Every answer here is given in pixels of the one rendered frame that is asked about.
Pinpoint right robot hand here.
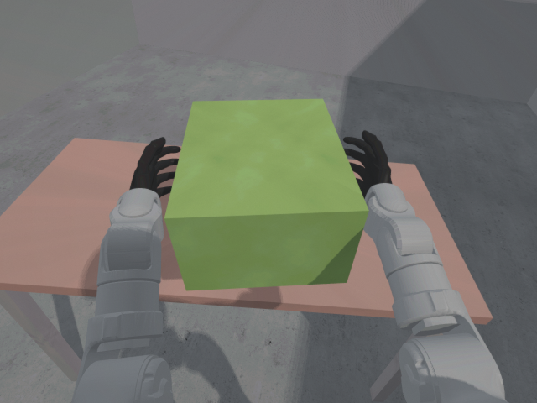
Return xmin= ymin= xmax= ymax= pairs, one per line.
xmin=343 ymin=130 xmax=392 ymax=199

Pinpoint table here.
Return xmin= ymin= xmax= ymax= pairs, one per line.
xmin=0 ymin=138 xmax=493 ymax=402

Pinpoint robot left forearm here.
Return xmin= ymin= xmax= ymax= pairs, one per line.
xmin=71 ymin=188 xmax=164 ymax=403

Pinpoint robot right forearm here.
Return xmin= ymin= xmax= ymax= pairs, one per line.
xmin=363 ymin=183 xmax=505 ymax=398

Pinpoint robot right upper arm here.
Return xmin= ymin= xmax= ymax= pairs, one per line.
xmin=399 ymin=333 xmax=508 ymax=403

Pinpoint left robot hand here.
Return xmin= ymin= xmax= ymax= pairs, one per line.
xmin=129 ymin=137 xmax=180 ymax=198

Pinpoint robot left upper arm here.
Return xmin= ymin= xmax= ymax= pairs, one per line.
xmin=74 ymin=354 xmax=174 ymax=403

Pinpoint carton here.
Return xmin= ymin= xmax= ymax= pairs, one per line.
xmin=164 ymin=99 xmax=369 ymax=291

